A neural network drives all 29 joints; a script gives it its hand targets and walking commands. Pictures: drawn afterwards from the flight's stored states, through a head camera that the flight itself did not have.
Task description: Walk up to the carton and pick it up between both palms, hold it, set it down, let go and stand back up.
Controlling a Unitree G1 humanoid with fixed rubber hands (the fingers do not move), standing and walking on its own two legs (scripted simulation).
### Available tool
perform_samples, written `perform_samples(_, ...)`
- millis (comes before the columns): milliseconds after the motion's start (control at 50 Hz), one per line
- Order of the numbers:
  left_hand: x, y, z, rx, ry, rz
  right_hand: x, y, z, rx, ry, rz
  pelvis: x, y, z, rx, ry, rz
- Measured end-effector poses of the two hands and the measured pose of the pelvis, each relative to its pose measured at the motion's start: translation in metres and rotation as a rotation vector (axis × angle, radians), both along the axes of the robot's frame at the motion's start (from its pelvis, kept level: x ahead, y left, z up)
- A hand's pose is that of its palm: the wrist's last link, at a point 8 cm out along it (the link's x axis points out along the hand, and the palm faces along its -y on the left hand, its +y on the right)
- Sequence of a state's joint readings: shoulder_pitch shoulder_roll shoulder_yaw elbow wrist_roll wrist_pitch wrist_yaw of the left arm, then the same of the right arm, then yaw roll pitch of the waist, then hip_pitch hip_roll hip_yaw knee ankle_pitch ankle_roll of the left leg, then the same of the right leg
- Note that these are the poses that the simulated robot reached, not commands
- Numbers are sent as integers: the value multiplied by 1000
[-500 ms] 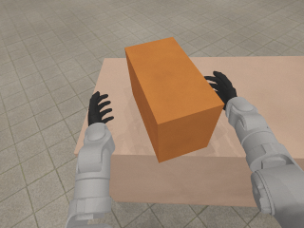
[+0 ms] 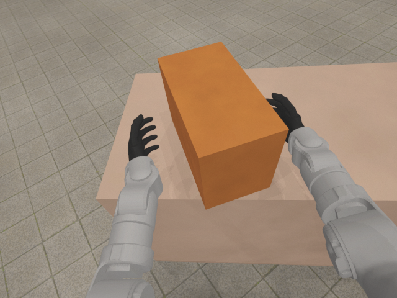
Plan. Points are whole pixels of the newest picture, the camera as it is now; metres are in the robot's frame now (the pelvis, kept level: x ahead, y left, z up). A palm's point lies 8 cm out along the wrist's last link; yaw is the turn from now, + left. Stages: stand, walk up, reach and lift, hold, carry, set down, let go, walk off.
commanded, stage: reach and lift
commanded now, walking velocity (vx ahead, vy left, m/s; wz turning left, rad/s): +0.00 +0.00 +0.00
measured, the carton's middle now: (213, 123) +0.52 +0.09 +0.03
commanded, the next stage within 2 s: none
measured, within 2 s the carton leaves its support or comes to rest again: neither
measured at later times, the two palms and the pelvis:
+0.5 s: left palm (158, 160) +0.36 +0.17 +0.07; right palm (285, 133) +0.47 -0.07 +0.07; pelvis +0.00 -0.01 +0.00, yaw +1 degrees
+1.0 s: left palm (158, 160) +0.37 +0.18 +0.07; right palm (282, 134) +0.47 -0.06 +0.07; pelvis +0.01 -0.02 +0.00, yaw +1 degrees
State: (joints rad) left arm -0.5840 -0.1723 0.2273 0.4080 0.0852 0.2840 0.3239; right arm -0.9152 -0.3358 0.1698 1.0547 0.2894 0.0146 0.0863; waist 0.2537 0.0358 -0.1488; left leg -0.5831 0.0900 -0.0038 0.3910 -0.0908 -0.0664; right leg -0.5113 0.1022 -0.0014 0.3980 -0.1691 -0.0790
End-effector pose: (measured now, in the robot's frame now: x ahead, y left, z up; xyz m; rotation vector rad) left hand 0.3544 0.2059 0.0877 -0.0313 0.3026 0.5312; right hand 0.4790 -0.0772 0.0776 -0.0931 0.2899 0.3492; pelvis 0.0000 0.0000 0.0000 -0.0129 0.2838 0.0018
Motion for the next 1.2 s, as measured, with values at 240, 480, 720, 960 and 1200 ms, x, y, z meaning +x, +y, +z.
perform_samples(240, -9, -4, -23, -55, 9, 28, 2, 4, -3, -9, 18, -19, 12, -10, 1, 12, -44, 38)
perform_samples(480, 8, -30, -23, -27, -25, -31, -4, 8, -11, 18, -5, -50, 3, -9, 0, 7, -2, 13)
perform_samples(720, 9, -29, -17, -32, -7, -3, -7, 11, -11, 15, 13, -56, 3, -8, 0, 10, -1, -1)
perform_samples(960, 10, -31, -22, -47, -21, 11, -7, 13, -12, 13, 12, -54, 6, -15, -1, 13, 4, 9)
perform_samples(1200, 9, -18, -20, 19, 6, 23, -17, 26, -12, 3, -13, -32, 7, -16, 2, 15, -1, 32)
